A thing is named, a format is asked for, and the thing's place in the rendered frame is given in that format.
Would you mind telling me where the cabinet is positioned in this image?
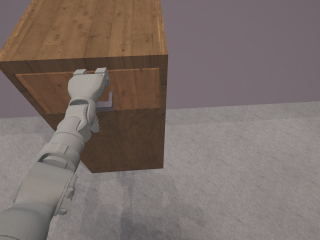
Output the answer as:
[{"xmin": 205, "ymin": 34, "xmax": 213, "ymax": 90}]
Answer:
[{"xmin": 0, "ymin": 0, "xmax": 168, "ymax": 173}]

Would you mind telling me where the drawer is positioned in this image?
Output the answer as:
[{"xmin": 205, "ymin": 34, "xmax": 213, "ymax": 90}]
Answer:
[{"xmin": 15, "ymin": 67, "xmax": 159, "ymax": 113}]

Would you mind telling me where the robot left hand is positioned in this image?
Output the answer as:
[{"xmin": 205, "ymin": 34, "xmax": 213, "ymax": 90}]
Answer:
[{"xmin": 67, "ymin": 67, "xmax": 110, "ymax": 133}]

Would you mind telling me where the robot left upper arm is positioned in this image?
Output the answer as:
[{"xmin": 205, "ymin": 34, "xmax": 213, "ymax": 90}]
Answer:
[{"xmin": 0, "ymin": 161, "xmax": 78, "ymax": 240}]

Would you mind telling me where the handle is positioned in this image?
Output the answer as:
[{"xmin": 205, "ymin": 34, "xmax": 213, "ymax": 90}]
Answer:
[{"xmin": 96, "ymin": 91, "xmax": 114, "ymax": 112}]

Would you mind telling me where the left robot forearm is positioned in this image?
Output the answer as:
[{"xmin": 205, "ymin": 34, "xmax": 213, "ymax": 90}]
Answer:
[{"xmin": 13, "ymin": 96, "xmax": 97, "ymax": 204}]

